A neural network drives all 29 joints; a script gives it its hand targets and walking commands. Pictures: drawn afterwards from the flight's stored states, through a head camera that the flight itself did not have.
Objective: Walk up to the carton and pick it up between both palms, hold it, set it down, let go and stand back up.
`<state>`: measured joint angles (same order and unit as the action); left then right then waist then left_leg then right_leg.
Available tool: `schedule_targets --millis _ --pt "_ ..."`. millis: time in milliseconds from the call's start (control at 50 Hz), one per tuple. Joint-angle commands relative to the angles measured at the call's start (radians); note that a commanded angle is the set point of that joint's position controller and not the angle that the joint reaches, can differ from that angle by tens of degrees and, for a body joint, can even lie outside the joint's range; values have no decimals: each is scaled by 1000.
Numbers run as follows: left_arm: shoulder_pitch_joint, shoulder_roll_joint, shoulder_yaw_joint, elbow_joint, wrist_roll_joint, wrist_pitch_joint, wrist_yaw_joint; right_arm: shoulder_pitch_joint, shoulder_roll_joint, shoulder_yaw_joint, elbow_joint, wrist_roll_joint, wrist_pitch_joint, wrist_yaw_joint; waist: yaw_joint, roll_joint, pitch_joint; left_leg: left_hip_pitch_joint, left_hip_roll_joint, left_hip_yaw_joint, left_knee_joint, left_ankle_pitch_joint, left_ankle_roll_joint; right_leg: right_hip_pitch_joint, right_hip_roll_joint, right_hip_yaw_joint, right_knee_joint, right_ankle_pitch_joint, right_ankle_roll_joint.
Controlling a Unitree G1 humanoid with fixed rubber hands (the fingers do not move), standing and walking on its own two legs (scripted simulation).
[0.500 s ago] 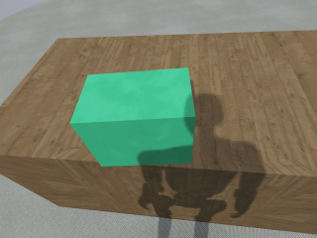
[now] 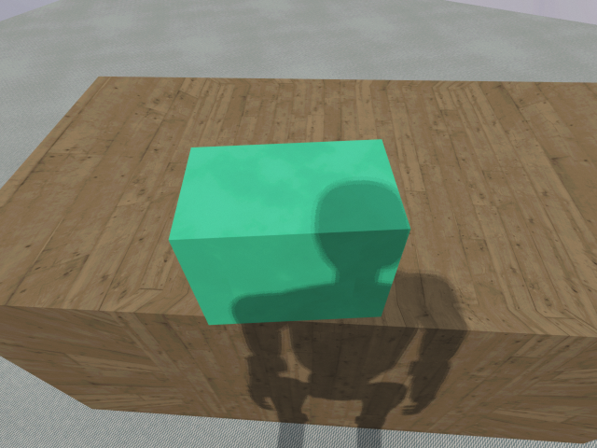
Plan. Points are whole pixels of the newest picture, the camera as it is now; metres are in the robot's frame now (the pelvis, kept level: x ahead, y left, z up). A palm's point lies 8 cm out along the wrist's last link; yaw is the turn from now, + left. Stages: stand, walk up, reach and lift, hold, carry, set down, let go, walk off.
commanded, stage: walk up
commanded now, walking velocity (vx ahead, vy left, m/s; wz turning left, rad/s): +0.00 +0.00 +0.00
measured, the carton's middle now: (291, 236) +0.41 +0.05 +0.04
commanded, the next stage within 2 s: none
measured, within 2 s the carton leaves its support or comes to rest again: neither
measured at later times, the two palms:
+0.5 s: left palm out of the picture -0.02 +0.20 -0.15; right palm out of the picture -0.01 -0.20 -0.15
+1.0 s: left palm out of the picture -0.02 +0.19 -0.15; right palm out of the picture -0.01 -0.21 -0.15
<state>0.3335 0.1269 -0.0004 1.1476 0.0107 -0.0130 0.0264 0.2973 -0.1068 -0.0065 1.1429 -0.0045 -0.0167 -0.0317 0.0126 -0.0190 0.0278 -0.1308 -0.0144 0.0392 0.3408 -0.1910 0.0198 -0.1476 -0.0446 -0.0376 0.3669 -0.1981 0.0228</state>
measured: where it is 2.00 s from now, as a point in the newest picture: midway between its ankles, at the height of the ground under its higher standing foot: outside the picture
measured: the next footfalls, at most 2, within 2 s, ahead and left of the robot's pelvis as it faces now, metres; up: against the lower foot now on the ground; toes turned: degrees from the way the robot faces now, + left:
none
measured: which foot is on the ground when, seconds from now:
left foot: down 0.00-1.00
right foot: down 0.00-1.00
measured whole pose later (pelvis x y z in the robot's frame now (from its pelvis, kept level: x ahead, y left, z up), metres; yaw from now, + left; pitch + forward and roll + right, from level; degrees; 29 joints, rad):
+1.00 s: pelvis +0.02 -0.01 +0.00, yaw +0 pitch -2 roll +0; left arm 0.33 0.10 0.01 1.17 0.01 -0.02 0.04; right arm 0.32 -0.10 -0.01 1.16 -0.01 -0.02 -0.04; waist 0.00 0.00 0.05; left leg -0.12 0.01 0.03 0.39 -0.25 0.01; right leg -0.12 -0.03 -0.04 0.39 -0.24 0.01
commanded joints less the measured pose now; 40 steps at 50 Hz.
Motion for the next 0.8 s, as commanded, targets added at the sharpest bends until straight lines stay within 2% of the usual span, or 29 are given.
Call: schedule_targets --millis 0,340,780 --pt "80 54 11 4 -1 -7 7 74 -98 -16 -14 -2 -11 -3 -3 12 55 -50 114 -116 -80 37 18 -20 -57 53 -43 59 -23" --pt "91 58 14 21 -3 -4 16 114 -74 -11 1 -4 -10 -8 -7 26 70 -38 103 -89 -30 143 18 -14 -66 56 -29 107 -26" --pt "87 43 18 25 -2 -6 18 112 -71 -13 7 -3 -6 -12 -11 16 71 -30 105 -81 -16 142 11 2 -63 57 -34 135 -34"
